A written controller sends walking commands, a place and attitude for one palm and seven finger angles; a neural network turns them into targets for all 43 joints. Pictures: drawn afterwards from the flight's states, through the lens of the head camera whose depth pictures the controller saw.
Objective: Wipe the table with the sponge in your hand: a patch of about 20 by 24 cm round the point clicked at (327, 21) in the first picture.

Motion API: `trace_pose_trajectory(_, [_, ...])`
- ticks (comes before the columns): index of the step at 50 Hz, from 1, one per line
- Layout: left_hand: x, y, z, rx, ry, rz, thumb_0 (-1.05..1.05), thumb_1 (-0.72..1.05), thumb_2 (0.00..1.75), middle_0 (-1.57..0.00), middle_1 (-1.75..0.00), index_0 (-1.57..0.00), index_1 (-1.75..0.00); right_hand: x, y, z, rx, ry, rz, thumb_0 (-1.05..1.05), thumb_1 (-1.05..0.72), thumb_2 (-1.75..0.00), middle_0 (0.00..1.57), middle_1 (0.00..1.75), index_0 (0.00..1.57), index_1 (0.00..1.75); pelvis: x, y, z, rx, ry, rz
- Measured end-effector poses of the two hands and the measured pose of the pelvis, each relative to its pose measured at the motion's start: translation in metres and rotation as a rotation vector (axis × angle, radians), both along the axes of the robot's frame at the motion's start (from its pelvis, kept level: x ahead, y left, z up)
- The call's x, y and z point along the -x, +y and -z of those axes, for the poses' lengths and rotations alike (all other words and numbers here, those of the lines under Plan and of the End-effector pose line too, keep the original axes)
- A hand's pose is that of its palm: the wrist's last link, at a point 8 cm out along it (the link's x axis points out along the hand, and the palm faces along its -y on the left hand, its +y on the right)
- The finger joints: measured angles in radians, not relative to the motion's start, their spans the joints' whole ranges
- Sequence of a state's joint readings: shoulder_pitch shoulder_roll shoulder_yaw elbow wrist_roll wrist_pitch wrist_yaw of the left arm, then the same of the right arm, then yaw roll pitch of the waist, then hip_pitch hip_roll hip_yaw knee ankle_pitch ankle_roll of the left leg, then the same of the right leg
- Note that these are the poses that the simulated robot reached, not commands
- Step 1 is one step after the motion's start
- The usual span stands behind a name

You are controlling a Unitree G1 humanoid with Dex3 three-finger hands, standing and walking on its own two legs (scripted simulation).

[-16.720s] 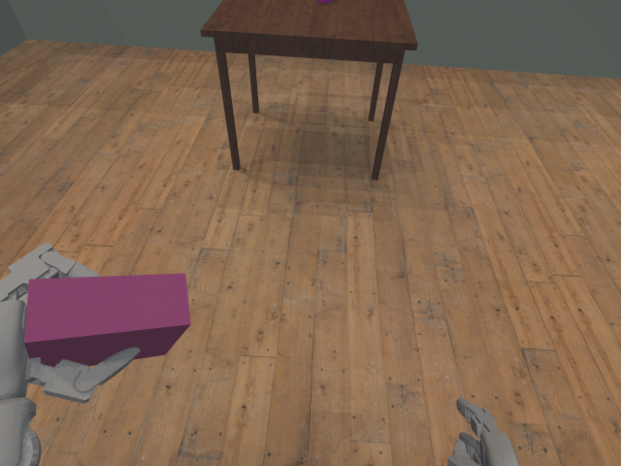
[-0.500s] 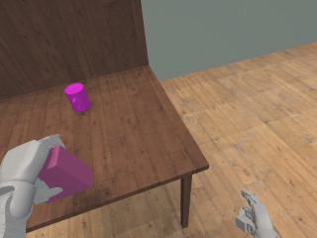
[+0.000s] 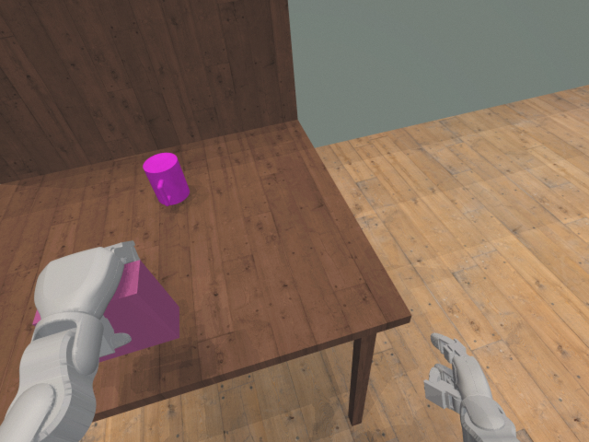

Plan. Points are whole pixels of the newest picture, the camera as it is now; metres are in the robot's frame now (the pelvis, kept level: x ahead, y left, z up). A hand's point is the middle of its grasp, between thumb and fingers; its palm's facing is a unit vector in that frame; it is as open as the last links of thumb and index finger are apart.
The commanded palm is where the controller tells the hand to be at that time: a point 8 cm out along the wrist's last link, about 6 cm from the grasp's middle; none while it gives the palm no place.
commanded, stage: turn the palm down, sponge in hand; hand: left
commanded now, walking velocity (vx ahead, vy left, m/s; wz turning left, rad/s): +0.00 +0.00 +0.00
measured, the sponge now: (123, 321) +0.22 +0.29 +0.06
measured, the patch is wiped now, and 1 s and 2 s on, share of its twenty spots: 0.00 0.00 0.00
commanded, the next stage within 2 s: move the sponge above the wiping area in 0.28 s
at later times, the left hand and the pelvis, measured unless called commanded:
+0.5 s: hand (117, 297) +0.23 +0.28 +0.11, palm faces +0.04 -0.09 -1.00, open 9.6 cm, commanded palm +0.20 +0.28 +0.17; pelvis +0.01 -0.01 +0.00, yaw +0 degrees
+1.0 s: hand (116, 300) +0.24 +0.29 +0.08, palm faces -0.02 -0.07 -1.00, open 9.6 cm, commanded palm +0.21 +0.29 +0.15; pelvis +0.01 -0.02 +0.00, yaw +0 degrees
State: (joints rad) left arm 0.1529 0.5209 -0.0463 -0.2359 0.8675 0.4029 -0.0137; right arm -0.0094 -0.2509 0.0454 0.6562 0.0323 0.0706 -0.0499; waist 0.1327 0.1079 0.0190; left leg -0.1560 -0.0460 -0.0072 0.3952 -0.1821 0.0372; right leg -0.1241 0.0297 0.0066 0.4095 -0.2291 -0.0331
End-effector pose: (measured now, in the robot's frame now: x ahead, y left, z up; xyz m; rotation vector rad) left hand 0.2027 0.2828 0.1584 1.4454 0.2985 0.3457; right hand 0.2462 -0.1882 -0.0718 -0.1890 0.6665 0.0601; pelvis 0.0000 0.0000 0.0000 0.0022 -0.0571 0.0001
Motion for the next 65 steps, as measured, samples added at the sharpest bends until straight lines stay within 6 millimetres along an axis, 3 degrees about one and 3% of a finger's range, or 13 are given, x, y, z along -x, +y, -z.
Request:
trace_pose_trajectory(22, [-0.008,-0.009,-0.003,-0.004,0.000,-0.005,0.00,-0.45,1.02,-0.79,-1.37,-0.78,-1.37,-0.004,-0.013,0.005,-0.002,0.028,0.006,0.02,-0.90,-0.90,0.20,0.30,0.20,0.30,-0.009,-0.008,-0.001,-0.003,0.007,0.001])
trace_pose_trajectory(46, [-0.016,0.002,0.017,-0.025,0.066,-0.021,0.00,-0.45,1.03,-0.79,-1.37,-0.78,-1.37,0.011,-0.042,0.012,0.036,0.049,0.068,0.02,-0.90,-0.90,0.20,0.30,0.20,0.30,-0.009,-0.020,0.001,-0.004,0.011,0.001])
trace_pose_trajectory(65, [-0.016,0.012,0.030,-0.011,0.070,0.001,0.00,-0.45,1.03,-0.79,-1.37,-0.78,-1.37,0.014,-0.039,0.014,0.046,0.061,0.091,0.02,-0.90,-0.90,0.20,0.30,0.20,0.30,-0.013,-0.010,0.001,0.002,0.029,0.000])
